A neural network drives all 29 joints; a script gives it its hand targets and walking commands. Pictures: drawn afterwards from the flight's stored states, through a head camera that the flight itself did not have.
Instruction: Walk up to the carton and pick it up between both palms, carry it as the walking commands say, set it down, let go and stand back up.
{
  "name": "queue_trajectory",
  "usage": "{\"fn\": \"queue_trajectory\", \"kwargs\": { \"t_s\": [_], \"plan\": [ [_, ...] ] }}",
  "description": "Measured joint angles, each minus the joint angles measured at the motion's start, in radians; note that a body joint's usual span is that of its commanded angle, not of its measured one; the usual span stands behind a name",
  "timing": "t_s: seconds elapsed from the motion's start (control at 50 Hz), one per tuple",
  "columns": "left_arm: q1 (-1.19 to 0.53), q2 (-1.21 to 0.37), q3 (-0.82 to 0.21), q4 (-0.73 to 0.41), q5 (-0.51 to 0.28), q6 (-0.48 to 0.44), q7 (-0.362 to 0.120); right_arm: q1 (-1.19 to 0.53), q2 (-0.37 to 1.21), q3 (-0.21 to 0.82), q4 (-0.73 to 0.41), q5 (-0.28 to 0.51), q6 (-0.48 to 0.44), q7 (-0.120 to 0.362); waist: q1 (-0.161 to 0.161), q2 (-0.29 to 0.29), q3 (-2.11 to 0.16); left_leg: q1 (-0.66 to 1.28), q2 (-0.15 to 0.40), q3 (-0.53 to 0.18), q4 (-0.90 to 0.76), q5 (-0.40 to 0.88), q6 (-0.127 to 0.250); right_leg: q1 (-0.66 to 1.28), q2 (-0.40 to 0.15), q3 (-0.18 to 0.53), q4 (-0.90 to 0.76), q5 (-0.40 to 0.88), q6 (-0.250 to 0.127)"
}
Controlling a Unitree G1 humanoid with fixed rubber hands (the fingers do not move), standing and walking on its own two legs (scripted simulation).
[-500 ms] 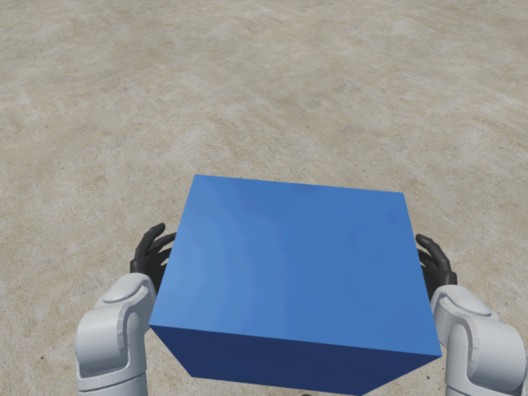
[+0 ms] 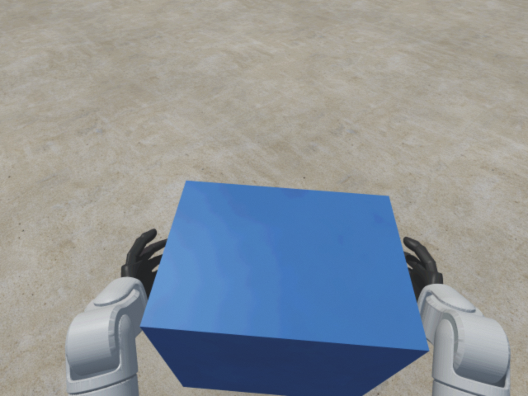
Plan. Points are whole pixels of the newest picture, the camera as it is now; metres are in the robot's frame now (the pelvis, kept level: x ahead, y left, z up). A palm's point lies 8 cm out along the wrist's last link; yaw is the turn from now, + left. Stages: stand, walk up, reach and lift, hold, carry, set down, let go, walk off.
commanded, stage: carry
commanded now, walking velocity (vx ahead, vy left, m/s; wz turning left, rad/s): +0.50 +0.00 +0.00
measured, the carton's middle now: (276, 300) +0.26 +0.00 +0.00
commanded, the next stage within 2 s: none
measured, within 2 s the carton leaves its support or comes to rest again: neither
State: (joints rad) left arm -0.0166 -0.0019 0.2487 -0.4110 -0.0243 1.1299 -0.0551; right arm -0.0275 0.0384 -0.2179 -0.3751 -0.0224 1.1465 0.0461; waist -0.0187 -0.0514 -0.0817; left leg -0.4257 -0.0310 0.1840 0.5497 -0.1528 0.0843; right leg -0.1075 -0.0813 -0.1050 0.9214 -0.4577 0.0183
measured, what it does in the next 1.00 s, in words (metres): walks ahead: right foot, then left foot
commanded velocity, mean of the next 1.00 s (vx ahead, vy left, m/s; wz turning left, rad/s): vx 0.50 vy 0.00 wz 0.00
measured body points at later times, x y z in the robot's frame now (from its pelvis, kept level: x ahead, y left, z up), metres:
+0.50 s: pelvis +0.33 -0.04 +0.01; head +0.34 -0.04 +0.46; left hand +0.58 +0.16 +0.07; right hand +0.59 -0.23 +0.06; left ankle +0.13 +0.07 -0.64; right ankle +0.41 -0.11 -0.72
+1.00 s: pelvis +0.65 +0.01 +0.01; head +0.64 +0.01 +0.46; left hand +0.91 +0.20 +0.08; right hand +0.89 -0.19 +0.07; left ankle +0.70 +0.08 -0.72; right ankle +0.50 -0.10 -0.62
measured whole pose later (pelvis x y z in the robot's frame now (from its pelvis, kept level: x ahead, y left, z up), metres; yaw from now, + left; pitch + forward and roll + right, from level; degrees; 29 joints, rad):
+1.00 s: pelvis +0.65 +0.01 +0.01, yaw -1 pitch +2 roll +1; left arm -0.02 0.00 0.25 -0.38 -0.03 1.14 -0.06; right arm -0.01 0.05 -0.22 -0.37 -0.04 1.16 0.04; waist -0.02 -0.02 -0.08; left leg -0.35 -0.02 0.17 0.50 -0.20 0.08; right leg -0.33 -0.06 -0.05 1.19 -0.42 0.01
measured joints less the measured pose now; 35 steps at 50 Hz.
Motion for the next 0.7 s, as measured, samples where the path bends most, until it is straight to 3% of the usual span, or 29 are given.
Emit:
{"fn": "queue_trajectory", "kwargs": {
  "t_s": [0.04, 0.1, 0.24, 0.34, 0.4, 0.44, 0.46, 0.5, 0.52, 0.56, 0.7],
  "plan": [
    [-0.014, 0.004, 0.004, 0.040, 0.001, 0.005, -0.002, 0.001, 0.008, -0.002, 0.022, -0.012, 0.005, -0.006, -0.006, 0.015, 0.002, 0.048, 0.002, 0.001, -0.032, -0.033, 0.009, -0.158, 0.029, 0.050, 0.254, 0.030, -0.013],
    [-0.020, -0.014, 0.002, 0.061, 0.001, -0.001, -0.003, 0.027, 0.002, -0.008, 0.005, -0.009, 0.005, -0.009, -0.012, 0.038, 0.004, 0.139, 0.003, -0.013, -0.144, -0.028, 0.001, -0.330, 0.021, 0.055, 0.291, 0.103, -0.006],
    [-0.001, -0.028, -0.015, 0.005, 0.002, -0.028, -0.003, 0.041, -0.019, -0.014, -0.048, 0.016, -0.011, -0.002, -0.019, 0.063, 0.013, 0.334, 0.031, -0.046, -0.318, -0.063, -0.022, -0.512, -0.019, 0.022, -0.076, 0.225, 0.007],
    [0.012, -0.022, -0.019, -0.044, 0.001, -0.021, 0.000, 0.036, -0.027, -0.006, -0.074, 0.020, -0.007, 0.007, -0.009, 0.068, 0.014, 0.461, 0.061, -0.058, -0.357, -0.149, -0.063, -0.488, 0.022, -0.035, -0.322, 0.353, -0.013],
    [0.010, -0.017, -0.022, -0.053, -0.003, -0.012, 0.000, 0.037, -0.027, -0.006, -0.090, 0.017, 0.004, 0.009, -0.004, 0.073, 0.011, 0.500, 0.081, -0.061, -0.263, -0.261, -0.092, -0.404, 0.065, -0.079, -0.453, 0.403, -0.031],
    [0.000, -0.028, -0.027, -0.031, 0.002, -0.018, 0.001, 0.034, -0.036, -0.014, -0.083, 0.017, 0.006, 0.010, 0.006, 0.083, 0.005, 0.432, 0.109, -0.053, -0.016, -0.310, -0.096, -0.359, 0.085, -0.098, -0.467, 0.418, -0.080],
    [-0.006, -0.042, -0.025, -0.011, 0.013, -0.026, 0.002, 0.023, -0.047, -0.017, -0.062, 0.020, 0.006, 0.011, 0.017, 0.094, 0.009, 0.355, 0.114, -0.083, 0.170, -0.307, -0.085, -0.364, 0.093, -0.102, -0.425, 0.380, -0.101],
    [-0.005, -0.058, -0.018, 0.009, 0.027, -0.029, 0.004, 0.011, -0.057, -0.018, -0.027, 0.025, 0.006, 0.011, 0.019, 0.090, 0.024, 0.198, 0.087, -0.145, 0.471, -0.309, -0.064, -0.334, 0.093, -0.103, -0.416, 0.316, -0.116],
    [0.004, -0.063, -0.016, 0.009, 0.029, -0.031, 0.005, 0.010, -0.056, -0.018, -0.019, 0.027, 0.007, 0.010, 0.018, 0.085, 0.032, 0.132, 0.078, -0.155, 0.546, -0.302, -0.059, -0.307, 0.091, -0.103, -0.437, 0.302, -0.113],
    [0.030, -0.068, -0.008, -0.003, 0.025, -0.036, 0.006, 0.017, -0.044, -0.019, -0.014, 0.030, 0.002, 0.009, 0.019, 0.071, 0.042, 0.033, 0.076, -0.149, 0.546, -0.286, -0.063, -0.249, 0.086, -0.099, -0.493, 0.299, -0.098],
    [0.065, -0.045, 0.000, -0.072, -0.013, -0.049, 0.006, 0.044, -0.025, 0.004, -0.072, 0.031, -0.023, 0.008, 0.033, 0.048, 0.056, -0.148, 0.083, -0.113, 0.239, -0.138, -0.085, -0.044, 0.073, -0.083, -0.649, 0.250, -0.084]
  ]
}}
